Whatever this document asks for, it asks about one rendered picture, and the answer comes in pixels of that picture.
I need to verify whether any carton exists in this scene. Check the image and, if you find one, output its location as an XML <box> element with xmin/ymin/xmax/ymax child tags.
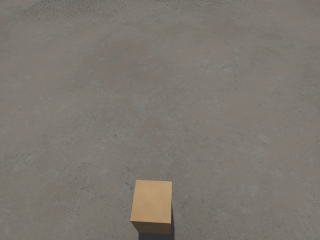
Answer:
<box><xmin>130</xmin><ymin>180</ymin><xmax>172</xmax><ymax>235</ymax></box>

